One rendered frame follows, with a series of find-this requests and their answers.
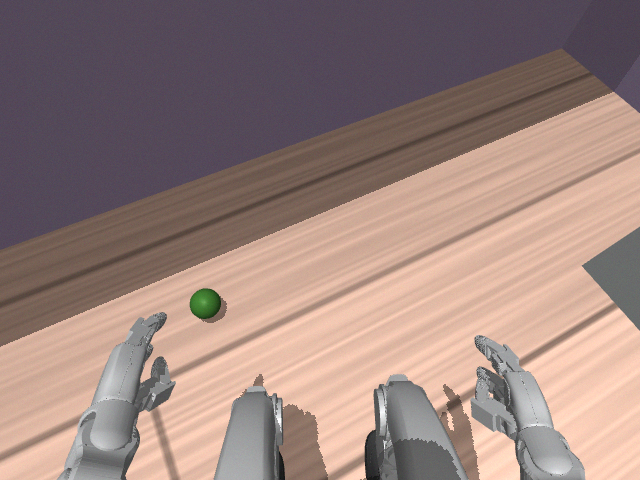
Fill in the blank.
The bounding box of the left robot hand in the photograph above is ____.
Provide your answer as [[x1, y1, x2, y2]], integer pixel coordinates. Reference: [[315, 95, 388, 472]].
[[91, 312, 176, 413]]

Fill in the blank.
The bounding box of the right robot arm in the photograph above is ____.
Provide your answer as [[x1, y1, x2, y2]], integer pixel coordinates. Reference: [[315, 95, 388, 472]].
[[515, 426, 585, 480]]

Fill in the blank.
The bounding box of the left robot arm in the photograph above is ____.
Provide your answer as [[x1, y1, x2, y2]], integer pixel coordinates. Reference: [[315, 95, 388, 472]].
[[57, 400, 140, 480]]

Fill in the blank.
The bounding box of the ball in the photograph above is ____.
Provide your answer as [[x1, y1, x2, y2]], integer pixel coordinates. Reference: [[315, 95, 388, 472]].
[[190, 288, 221, 319]]

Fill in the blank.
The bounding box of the right robot hand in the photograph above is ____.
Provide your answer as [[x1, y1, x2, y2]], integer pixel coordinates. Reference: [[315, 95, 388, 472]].
[[471, 335, 554, 442]]

